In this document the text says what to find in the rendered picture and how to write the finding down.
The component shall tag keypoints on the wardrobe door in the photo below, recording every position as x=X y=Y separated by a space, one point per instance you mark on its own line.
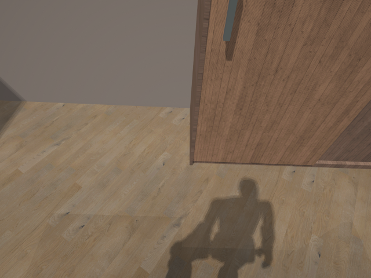
x=293 y=76
x=354 y=143

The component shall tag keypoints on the handle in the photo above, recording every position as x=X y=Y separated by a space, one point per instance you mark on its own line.
x=229 y=19

